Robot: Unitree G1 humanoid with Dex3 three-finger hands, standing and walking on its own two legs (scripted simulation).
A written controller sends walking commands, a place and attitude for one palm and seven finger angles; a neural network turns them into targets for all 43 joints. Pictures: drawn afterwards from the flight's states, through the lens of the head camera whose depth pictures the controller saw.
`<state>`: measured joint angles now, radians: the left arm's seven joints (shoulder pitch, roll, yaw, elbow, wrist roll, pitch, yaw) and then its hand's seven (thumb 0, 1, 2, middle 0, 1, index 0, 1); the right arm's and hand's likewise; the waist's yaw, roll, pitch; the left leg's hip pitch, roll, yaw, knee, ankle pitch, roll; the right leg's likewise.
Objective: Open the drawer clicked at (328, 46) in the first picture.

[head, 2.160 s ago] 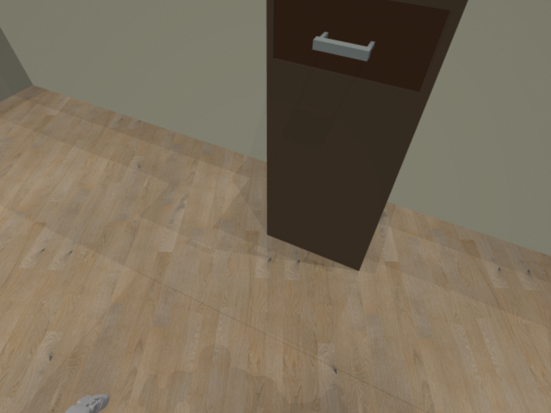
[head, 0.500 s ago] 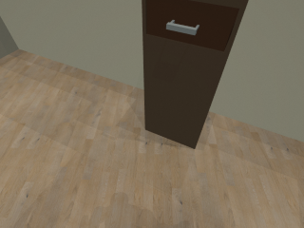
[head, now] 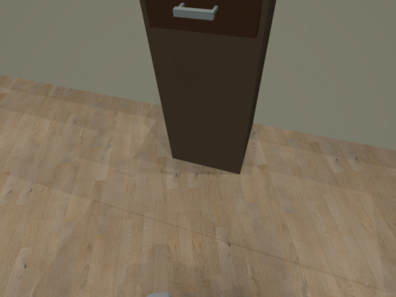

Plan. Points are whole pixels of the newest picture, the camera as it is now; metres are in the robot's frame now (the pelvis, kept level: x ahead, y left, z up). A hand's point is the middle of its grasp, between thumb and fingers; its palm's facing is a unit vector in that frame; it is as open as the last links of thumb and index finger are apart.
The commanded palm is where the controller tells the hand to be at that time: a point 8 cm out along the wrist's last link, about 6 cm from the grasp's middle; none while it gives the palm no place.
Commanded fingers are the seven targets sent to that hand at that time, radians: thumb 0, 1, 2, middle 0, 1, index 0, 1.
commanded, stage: turn to face it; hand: left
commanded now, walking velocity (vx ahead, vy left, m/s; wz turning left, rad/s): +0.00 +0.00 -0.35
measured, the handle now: (196, 10) +0.89 +0.07 +0.16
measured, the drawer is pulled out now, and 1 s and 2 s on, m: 0.00 0.00 0.00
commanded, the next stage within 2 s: take the last steps up to it in 0.36 s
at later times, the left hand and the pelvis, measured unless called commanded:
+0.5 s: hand out of the picture +0.04 +0.24 -0.16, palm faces -0.07 -0.97 -0.21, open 7.4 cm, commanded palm none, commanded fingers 0.00 0.90 0.90 -0.20 -0.30 -0.20 -0.30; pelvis -0.04 +0.04 +0.02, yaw -9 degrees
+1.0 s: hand out of the picture +0.02 +0.19 -0.16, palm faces -0.13 -0.98 -0.15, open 7.4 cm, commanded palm none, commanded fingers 0.00 0.90 0.90 -0.20 -0.30 -0.20 -0.30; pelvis +0.05 +0.03 +0.02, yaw -12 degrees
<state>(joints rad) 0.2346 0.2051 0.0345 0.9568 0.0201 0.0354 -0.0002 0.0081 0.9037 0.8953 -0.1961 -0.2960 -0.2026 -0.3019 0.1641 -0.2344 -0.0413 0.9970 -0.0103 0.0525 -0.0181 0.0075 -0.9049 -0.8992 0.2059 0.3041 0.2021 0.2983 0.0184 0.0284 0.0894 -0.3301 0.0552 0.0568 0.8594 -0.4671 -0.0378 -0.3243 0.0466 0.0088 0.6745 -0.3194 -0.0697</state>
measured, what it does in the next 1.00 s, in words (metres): steps on the spot: left foot, then right foot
